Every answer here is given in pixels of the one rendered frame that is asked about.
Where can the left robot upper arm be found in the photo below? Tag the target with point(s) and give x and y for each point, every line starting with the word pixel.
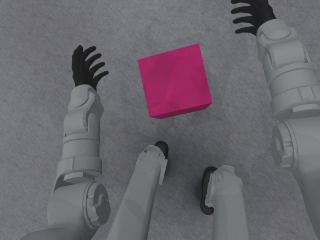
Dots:
pixel 75 212

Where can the right robot upper arm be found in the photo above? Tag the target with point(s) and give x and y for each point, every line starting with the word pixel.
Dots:
pixel 295 146

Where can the left robot forearm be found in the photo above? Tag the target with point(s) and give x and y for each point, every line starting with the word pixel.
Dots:
pixel 81 139

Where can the right robot thigh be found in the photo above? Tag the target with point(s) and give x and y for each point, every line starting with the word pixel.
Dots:
pixel 230 221

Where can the right robot foot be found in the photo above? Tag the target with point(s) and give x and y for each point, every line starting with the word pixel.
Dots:
pixel 208 210

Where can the right robot forearm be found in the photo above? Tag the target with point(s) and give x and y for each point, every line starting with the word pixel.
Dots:
pixel 289 72

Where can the left robot hand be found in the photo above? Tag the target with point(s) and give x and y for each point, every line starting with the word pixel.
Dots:
pixel 82 75

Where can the right robot hand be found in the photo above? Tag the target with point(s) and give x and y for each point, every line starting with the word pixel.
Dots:
pixel 260 10

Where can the carton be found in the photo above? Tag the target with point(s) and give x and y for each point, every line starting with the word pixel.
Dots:
pixel 175 82

